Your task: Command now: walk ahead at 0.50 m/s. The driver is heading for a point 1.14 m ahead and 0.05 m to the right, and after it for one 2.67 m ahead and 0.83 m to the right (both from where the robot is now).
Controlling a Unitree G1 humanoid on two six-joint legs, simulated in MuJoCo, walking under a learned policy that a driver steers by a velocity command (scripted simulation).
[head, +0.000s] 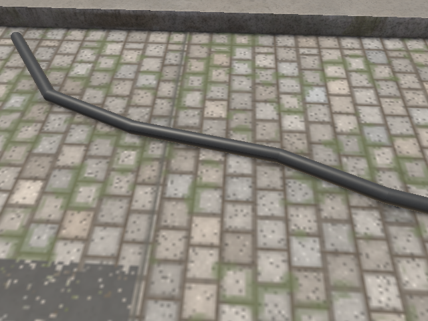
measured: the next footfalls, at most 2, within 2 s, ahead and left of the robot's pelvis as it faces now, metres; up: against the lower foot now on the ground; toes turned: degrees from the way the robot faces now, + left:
left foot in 0.42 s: +0.41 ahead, +0.12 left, +0.00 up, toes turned +3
right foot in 1.00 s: +0.70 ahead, -0.07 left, +0.00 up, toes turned -5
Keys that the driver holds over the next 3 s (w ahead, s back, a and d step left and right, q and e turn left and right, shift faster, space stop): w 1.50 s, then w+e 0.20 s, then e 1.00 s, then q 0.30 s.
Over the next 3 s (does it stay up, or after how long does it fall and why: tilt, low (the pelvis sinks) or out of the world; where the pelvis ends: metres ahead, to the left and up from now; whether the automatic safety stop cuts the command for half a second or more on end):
stays up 1.03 0.02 0.03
